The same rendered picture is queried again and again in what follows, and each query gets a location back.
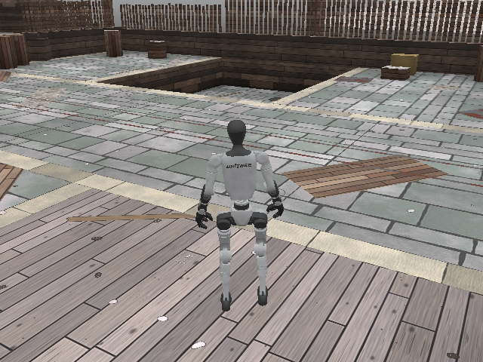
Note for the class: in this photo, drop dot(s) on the left robot forearm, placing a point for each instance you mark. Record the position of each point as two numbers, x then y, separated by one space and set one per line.
203 203

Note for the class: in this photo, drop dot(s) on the right robot forearm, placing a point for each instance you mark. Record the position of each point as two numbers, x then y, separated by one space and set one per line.
275 196

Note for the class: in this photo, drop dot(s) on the right robot shin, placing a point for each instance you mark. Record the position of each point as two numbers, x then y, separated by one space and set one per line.
262 271

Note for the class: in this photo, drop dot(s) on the left robot upper arm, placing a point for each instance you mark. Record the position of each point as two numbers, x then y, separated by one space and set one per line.
211 175

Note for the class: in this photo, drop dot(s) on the right robot hand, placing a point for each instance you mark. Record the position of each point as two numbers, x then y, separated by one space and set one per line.
273 207

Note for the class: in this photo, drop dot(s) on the left robot hand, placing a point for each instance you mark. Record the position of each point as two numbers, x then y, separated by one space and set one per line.
199 218

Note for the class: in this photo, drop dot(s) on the right robot thigh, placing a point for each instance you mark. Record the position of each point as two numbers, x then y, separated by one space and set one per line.
260 221

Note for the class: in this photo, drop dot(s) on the right robot upper arm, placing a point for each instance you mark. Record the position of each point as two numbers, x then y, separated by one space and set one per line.
266 168

